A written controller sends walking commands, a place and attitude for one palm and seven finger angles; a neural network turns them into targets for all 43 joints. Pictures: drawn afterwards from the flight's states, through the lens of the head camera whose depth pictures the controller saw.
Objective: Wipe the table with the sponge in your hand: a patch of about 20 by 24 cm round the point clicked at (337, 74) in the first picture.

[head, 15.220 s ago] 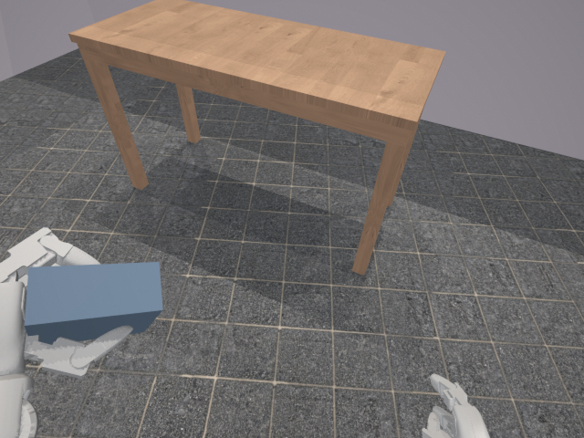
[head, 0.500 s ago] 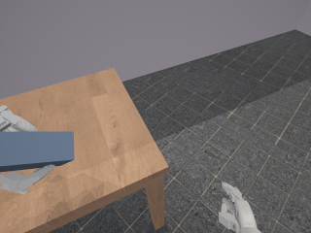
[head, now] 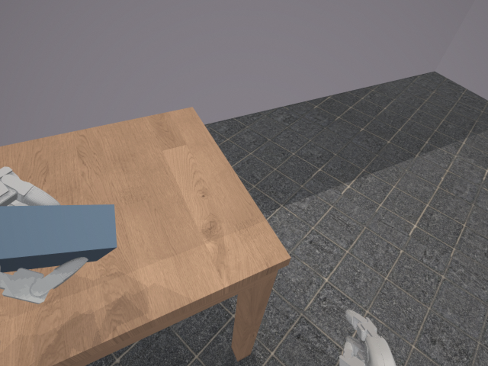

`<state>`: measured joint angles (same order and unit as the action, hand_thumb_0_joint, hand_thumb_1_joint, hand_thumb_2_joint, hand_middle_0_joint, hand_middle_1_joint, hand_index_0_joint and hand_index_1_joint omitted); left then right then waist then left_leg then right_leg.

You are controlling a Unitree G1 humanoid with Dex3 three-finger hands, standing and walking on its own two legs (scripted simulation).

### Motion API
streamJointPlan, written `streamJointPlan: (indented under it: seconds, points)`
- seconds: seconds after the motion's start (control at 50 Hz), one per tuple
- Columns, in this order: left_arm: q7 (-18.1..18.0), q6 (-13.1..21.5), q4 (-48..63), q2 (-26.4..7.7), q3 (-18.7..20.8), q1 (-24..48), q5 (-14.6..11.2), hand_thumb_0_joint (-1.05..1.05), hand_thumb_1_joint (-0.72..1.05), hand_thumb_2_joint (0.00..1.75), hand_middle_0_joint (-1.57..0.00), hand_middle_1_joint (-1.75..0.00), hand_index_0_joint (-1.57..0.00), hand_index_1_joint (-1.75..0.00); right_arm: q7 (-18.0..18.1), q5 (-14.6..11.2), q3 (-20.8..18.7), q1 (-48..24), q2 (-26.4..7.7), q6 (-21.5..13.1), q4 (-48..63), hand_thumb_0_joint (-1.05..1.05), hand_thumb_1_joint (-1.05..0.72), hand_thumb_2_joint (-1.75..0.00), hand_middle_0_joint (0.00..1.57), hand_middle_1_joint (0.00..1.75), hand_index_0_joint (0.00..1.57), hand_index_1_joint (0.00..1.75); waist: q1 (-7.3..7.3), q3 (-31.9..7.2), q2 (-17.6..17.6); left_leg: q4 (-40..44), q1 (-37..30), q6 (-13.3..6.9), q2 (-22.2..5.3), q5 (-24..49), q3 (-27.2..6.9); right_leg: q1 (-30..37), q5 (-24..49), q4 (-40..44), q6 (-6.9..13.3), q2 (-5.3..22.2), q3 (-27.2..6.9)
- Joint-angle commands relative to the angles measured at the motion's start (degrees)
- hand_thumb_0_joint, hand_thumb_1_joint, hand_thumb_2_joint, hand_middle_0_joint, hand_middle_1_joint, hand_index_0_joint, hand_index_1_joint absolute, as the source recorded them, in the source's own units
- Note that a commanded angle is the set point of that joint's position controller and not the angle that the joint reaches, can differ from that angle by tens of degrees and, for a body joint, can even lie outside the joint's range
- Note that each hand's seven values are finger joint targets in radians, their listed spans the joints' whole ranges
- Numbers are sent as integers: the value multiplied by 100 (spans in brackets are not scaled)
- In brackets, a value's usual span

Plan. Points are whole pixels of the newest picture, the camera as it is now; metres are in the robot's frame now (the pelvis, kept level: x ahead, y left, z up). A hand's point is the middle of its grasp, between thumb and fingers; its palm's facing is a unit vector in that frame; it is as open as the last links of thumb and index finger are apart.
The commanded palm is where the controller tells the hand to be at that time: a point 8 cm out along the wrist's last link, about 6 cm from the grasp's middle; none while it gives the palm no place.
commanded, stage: come to a stop and stand still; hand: left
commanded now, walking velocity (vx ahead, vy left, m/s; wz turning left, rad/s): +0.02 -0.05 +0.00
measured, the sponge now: (71, 237) +0.23 +0.23 +0.16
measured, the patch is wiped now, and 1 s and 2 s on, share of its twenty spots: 0.00 0.00 0.00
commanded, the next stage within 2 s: look again from close up in 0.84 s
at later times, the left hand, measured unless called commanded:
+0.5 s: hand (34, 236) +0.23 +0.27 +0.16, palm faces +0.20 -0.87 -0.45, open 9.5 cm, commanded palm +0.17 +0.32 +0.18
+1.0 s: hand out of the picture +0.22 +0.32 +0.16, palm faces +0.37 -0.85 -0.38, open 9.5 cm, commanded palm +0.16 +0.35 +0.18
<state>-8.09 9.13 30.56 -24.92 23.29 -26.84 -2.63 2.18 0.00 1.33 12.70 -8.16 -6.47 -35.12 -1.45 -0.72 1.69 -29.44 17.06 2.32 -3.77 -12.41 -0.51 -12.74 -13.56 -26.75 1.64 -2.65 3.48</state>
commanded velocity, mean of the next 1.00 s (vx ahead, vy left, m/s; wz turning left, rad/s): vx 0.00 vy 0.00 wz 0.00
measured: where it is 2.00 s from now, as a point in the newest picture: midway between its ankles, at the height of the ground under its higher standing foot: outside the picture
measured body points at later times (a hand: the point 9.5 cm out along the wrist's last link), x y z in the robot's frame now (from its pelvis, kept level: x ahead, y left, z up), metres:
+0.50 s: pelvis +0.00 +0.05 +0.00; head +0.05 +0.09 +0.45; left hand +0.22 +0.32 +0.18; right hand +0.16 -0.19 -0.07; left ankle +0.03 +0.14 -0.74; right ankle +0.00 -0.09 -0.74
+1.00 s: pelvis +0.00 +0.07 +0.00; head +0.02 +0.10 +0.45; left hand +0.19 +0.37 +0.18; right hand +0.19 -0.15 -0.05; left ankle +0.03 +0.14 -0.74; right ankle +0.00 -0.09 -0.74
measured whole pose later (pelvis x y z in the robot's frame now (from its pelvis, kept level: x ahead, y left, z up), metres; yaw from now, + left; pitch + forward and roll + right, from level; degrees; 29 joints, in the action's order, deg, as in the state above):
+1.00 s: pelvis +0.00 +0.07 +0.00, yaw -1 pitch -1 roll -2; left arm -5.4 11.6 27.5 -23.0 21.3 -24.6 -1.9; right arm 2.0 -0.8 1.5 10.3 -9.5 -6.6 -32.5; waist 1.7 2.9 2.6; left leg -28.3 15.1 -3.4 1.2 -12.2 1.0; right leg -9.3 -11.3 -21.7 -2.9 1.5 0.9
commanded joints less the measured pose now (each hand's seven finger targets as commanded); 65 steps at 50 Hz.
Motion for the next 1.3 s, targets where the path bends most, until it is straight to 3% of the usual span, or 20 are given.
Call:
streamJointPlan:
  seconds: [0.0, 0.04, 0.1, 0.12, 0.14, 0.16, 0.2, 0.24, 0.26, 0.34, 0.36, 0.4, 0.46, 0.52, 0.58, 0.66, 0.8, 0.98, 1.16, 1.28]
  points:
    - [-57, 78, 769, -408, 4, 358, -28, 0, 10, 130, -120, -160, -120, -160, 79, -70, -331, -559, -955, -242, 816, 0, -90, -90, 20, 30, 20, 30, 115, -552, -31, 433, 265, -271, -56, -1195, -23, 330, -524, 920, 58, 590, -985]
    - [-84, -42, 755, -522, 38, 537, -85, 0, 10, 130, -120, -160, -120, -160, 143, -55, -308, -609, -957, -195, 787, 0, -90, -90, 20, 30, 20, 30, 110, -354, 469, -249, -234, -253, 205, -730, 90, -556, -1119, 1460, 294, 1006, -1484]
    - [-160, -51, 961, -657, 35, 1230, -75, 0, 10, 130, -120, -160, -120, -160, 225, -46, -239, -737, -947, -216, 698, 0, -90, -90, 20, 30, 20, 30, 76, -293, 239, 54, -505, -297, 120, -144, -67, -562, -572, 1194, 198, 902, -1097]
    - [-57, 480, 1204, -4777, 3130, 6371, 755, 0, 10, 130, -120, -160, -120, -160, 217, 132, -487, 260, -1134, -471, 632, 0, -90, -90, 20, 30, 20, 30, 238, 1603, 996, -767, 260, -218, 213, 193, 350, -1949, 61, 1892, -289, 761, -1142]
    - [339, 398, -1382, -1372, 624, 3665, 305, 0, 10, 130, -120, -160, -120, -160, 152, -43, -212, -237, -521, -487, 578, 0, -90, -90, 20, 30, 20, 30, 202, 251, 1076, -401, -332, -372, 561, 201, -13, -1284, -76, 1315, 174, 1135, -1232]
    - [186, 332, -563, -1182, 492, 2781, -162, 0, 10, 130, -120, -160, -120, -160, 91, -217, -348, -677, -861, -383, 742, 0, -90, -90, 20, 30, 20, 30, 360, 286, -261, -50, -696, -362, 311, 231, 31, -1096, -404, 1178, 198, 1062, -1321]
    - [305, 459, -260, -864, 62, 2842, -16, 0, 10, 130, -120, -160, -120, -160, 90, -86, -405, -566, -1037, -441, 831, 0, -90, -90, 20, 30, 20, 30, 382, -88, -988, 130, -855, -350, 292, 15, 164, -611, 0, 871, 128, 917, -1366]
    - [304, 627, 520, -561, -59, 1900, -106, 0, 10, 130, -120, -160, -120, -160, -95, -109, -378, -635, -980, -474, 955, 0, -90, -90, 20, 30, 20, 30, 415, -452, -947, 356, -693, -422, 202, 112, 30, 67, 38, 734, -151, 846, -1199]
    - [305, 649, 721, -242, -257, 1314, -147, 0, 10, 130, -120, -160, -120, -160, -164, -144, -376, -694, -917, -525, 957, 0, -90, -90, 20, 30, 20, 30, 382, -635, -819, 582, -734, -483, 61, 17, -159, 225, -60, 526, -140, 725, -1030]
    - [217, 759, 1383, -898, 528, 434, -59, 0, 10, 130, -120, -160, -120, -160, -172, -75, -422, -705, -1044, -549, 1126, 0, -90, -90, 20, 30, 20, 30, 426, -624, -70, 884, -82, -458, -84, -452, -362, 634, -196, 470, -51, 543, -759]
    - [149, 740, 1141, -1121, 891, 78, -61, 0, 10, 130, -120, -160, -120, -160, -138, -76, -417, -742, -1060, -520, 1057, 0, -90, -90, 20, 30, 20, 30, 409, -683, -157, 1020, -69, -461, -125, -548, -432, 628, -227, 392, -53, 500, -692]
    - [150, 775, 1133, -1115, 1032, 155, -111, 0, 10, 130, -120, -160, -120, -160, -50, -86, -406, -661, -1029, -462, 1166, 0, -90, -90, 20, 30, 20, 30, 364, -562, -200, 1093, 119, -473, -192, -431, -564, 710, 45, 284, -58, 510, -571]
    - [143, 831, 994, -1177, 1111, 368, -118, 0, 10, 130, -120, -160, -120, -160, 44, -101, -404, -606, -1018, -464, 1089, 0, -90, -90, 20, 30, 20, 30, 304, -556, -775, 1055, -16, -484, -263, 194, -528, 711, 575, 112, -76, 522, -471]
    - [178, 874, 1145, -1073, 877, 682, -76, 0, 10, 130, -120, -160, -120, -160, 62, -74, -419, -419, -1021, -528, 1017, 0, -90, -90, 20, 30, 20, 30, 291, -790, -882, 697, -511, -457, -288, 1479, -485, 683, 1151, 161, -82, 601, -384]
    - [206, 848, 1412, -635, 303, 772, -9, 0, 10, 130, -120, -160, -120, -160, 6, -69, -421, -374, -1038, -636, 940, 0, -90, -90, 20, 30, 20, 30, 246, -1044, -894, 445, -1136, -344, -301, 2619, -425, 542, 1499, 150, -86, 590, -303]
    - [148, 750, 1545, -488, 107, 684, 99, 0, 10, 130, -120, -160, -120, -160, -87, -77, -429, -493, -1024, -634, 889, 0, -90, -90, 20, 30, 20, 30, 249, -1134, -763, 369, -1401, -241, -317, 3108, -360, 478, 1544, 96, -85, 537, -274]
    - [126, 677, 1067, -770, 551, 540, 3, 0, 10, 130, -120, -160, -120, -160, -6, -82, -369, -502, -966, -311, 1005, 0, -90, -90, 20, 30, 20, 30, 260, -658, -663, 639, -515, -227, -288, 1761, -416, 803, 1264, 402, -78, 607, -244]
    - [154, 611, 946, -384, 71, 767, 21, 0, 10, 130, -120, -160, -120, -160, 70, -109, -325, -594, -991, -313, 1075, 0, -90, -90, 20, 30, 20, 30, 231, -401, -725, 1114, -115, -422, -235, -311, -440, 793, 601, 645, -106, 571, -344]
    - [60, 648, 988, -664, 321, 1019, 145, 0, 10, 130, -120, -160, -120, -160, 105, -128, -375, -632, -1042, -402, 1034, 0, -90, -90, 20, 30, 20, 30, 248, -259, -639, 1223, 143, -493, -154, -1145, -503, 805, 110, 748, -109, 529, -433]
    - [105, 683, 793, -448, 213, 701, 97, 0, 10, 130, -120, -160, -120, -160, 91, -113, -357, -544, -1007, -418, 1021, 0, -90, -90, 20, 30, 20, 30, 230, -225, -590, 1296, 201, -475, -169, -1213, -590, 761, -7, 741, -96, 502, -373]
